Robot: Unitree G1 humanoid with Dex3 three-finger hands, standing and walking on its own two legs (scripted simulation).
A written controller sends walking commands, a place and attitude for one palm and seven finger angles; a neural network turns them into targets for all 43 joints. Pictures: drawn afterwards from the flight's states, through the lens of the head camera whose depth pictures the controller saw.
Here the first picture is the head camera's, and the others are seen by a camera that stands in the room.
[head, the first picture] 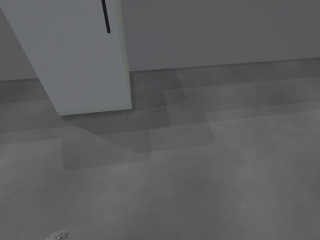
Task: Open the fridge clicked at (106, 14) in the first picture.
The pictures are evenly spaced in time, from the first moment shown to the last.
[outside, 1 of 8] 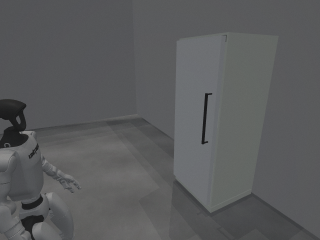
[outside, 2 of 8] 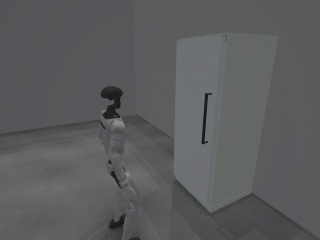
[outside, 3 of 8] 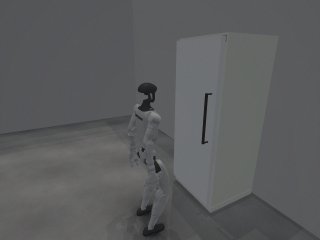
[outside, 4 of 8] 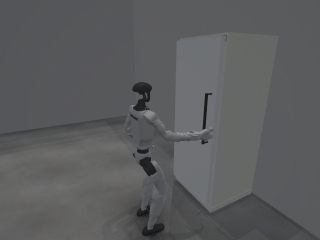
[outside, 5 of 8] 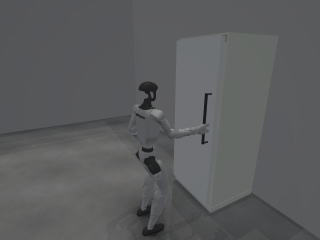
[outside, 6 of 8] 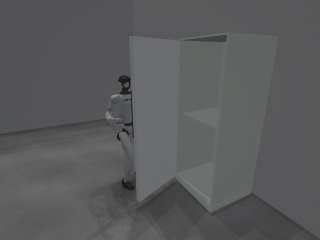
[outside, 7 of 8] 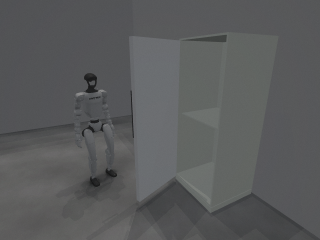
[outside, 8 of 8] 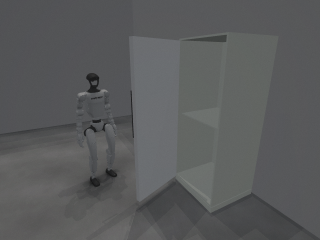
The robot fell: no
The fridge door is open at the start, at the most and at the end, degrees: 0 76 70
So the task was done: yes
